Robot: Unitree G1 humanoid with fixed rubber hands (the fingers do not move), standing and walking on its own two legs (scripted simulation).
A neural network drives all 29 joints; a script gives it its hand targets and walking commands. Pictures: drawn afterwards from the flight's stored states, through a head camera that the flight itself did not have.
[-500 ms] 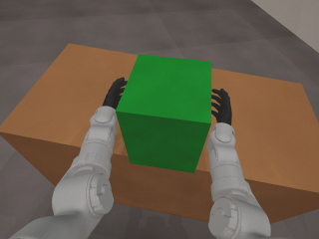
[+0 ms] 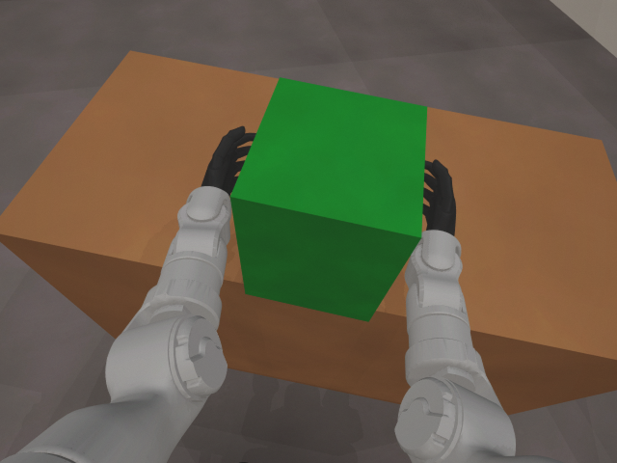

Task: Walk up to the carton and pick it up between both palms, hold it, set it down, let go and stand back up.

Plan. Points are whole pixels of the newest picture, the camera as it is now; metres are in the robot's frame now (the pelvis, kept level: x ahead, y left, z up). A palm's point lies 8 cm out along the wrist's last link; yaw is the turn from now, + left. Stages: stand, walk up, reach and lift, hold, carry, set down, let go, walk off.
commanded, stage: set down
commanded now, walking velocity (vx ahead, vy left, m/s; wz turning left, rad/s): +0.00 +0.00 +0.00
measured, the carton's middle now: (327, 209) +0.44 -0.06 +0.02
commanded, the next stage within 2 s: none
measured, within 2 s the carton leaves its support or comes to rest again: rests again in 0.02 s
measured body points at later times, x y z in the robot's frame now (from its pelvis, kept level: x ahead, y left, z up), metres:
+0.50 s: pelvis +0.00 +0.00 +0.00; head +0.08 +0.03 +0.44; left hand +0.47 +0.09 +0.06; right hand +0.39 -0.19 +0.06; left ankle +0.01 +0.12 -0.75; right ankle -0.02 -0.12 -0.75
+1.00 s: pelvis +0.00 +0.01 +0.00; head +0.10 +0.03 +0.44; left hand +0.48 +0.09 +0.04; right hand +0.40 -0.20 +0.05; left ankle +0.01 +0.12 -0.75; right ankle -0.02 -0.12 -0.75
